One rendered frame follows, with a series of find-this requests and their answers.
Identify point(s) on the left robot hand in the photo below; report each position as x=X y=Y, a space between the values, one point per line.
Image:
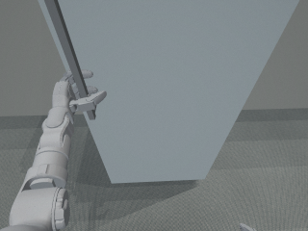
x=67 y=97

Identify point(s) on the robot left upper arm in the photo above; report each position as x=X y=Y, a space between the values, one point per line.
x=45 y=209

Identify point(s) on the fridge door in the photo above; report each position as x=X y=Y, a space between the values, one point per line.
x=177 y=74

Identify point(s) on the robot left forearm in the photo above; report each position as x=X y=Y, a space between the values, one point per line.
x=49 y=169

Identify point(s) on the handle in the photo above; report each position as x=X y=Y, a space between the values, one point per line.
x=57 y=18

